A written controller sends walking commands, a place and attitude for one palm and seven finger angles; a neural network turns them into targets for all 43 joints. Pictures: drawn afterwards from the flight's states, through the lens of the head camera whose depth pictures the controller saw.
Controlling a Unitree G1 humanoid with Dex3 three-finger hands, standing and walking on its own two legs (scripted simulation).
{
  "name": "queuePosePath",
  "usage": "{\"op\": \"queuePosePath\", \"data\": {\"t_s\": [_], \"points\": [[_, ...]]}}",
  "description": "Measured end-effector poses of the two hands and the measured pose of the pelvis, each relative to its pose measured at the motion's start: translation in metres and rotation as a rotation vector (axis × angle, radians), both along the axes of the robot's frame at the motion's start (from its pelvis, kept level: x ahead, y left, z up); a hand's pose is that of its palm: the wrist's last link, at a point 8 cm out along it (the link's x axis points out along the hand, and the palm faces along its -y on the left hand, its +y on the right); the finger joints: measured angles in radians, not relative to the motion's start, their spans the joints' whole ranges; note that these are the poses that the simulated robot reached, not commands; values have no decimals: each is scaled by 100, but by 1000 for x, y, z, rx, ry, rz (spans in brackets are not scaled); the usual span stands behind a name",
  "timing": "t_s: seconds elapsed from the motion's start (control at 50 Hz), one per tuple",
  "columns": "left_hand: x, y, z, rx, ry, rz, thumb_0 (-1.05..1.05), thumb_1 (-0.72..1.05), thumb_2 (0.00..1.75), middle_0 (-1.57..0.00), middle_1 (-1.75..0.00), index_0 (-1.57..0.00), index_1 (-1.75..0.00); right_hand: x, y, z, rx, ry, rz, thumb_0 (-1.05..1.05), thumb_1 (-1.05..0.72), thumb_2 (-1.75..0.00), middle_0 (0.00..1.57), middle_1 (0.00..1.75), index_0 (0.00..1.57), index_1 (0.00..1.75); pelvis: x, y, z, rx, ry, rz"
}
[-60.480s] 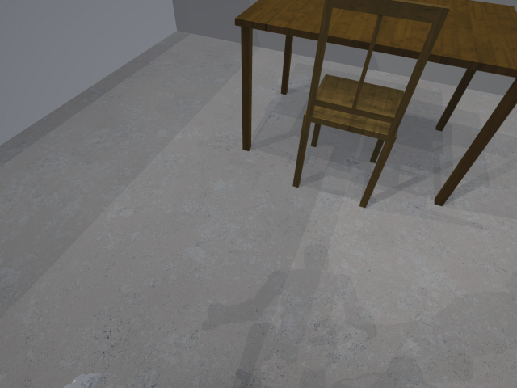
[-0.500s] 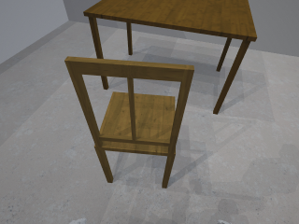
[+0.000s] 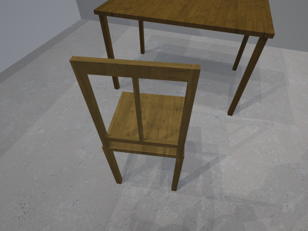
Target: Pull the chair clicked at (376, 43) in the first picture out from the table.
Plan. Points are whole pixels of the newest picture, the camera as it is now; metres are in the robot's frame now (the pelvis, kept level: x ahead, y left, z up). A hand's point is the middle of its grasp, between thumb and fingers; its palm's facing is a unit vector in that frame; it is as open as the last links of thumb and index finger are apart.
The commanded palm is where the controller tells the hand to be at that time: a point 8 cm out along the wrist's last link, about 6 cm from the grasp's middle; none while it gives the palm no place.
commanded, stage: let the arm hang, fingers relaxed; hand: left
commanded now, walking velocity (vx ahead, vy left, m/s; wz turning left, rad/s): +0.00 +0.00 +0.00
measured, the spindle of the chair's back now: (138, 113) +0.52 +0.10 -0.05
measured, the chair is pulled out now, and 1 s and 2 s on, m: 0.66 0.66 0.66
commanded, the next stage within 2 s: look to check the result in 0.36 s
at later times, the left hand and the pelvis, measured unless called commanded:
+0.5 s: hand out of the picture +0.01 +0.15 -0.17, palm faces +0.07 -0.98 -0.17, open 7.4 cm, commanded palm none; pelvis +0.01 -0.01 +0.00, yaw +0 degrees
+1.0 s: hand out of the picture +0.00 +0.16 -0.17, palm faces +0.07 -0.98 -0.18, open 7.4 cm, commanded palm none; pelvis +0.01 -0.01 +0.00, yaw +1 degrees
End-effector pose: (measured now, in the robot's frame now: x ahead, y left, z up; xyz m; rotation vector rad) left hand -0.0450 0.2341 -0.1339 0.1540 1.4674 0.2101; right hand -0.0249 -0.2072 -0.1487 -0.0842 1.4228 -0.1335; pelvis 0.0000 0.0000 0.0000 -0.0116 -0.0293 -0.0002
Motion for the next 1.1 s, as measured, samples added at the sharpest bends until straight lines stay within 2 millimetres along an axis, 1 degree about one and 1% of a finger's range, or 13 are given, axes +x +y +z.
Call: {"op": "queuePosePath", "data": {"t_s": [0.18, 0.24, 0.38, 0.64, 1.1], "points": [[38, -30, -8, -63, -79, -13, 0, 90, 90, -20, -30, -20, -30, 6, 4, 1, 5, -4, -13, 1, -91, -90, 20, 30, 20, 30, 6, -5, 0, 5, 3, -3], [44, -34, -10, -67, -86, -14, 1, 92, 90, -20, -30, -20, -30, 9, 1, 2, -3, -1, -14, 1, -91, -90, 20, 30, 20, 30, 8, -7, 1, 5, 3, -2], [46, -34, -10, -66, -85, 1, 1, 92, 90, -20, -30, -20, -30, 17, -7, 4, -26, -3, -7, 1, -91, -90, 20, 30, 20, 30, 10, -9, 1, 1, -2, 5], [40, -28, -7, -49, -63, 10, 0, 91, 90, -20, -30, -20, -30, 27, -16, 5, -42, -16, 8, 1, -92, -90, 20, 30, 20, 30, 10, -9, 2, 0, -5, 9], [40, -31, -7, -52, -63, 15, 0, 90, 90, -20, -30, -20, -30, 22, -13, 4, -29, 2, 11, 1, -91, -90, 20, 30, 20, 30, 11, -11, 2, 1, -6, 14]]}}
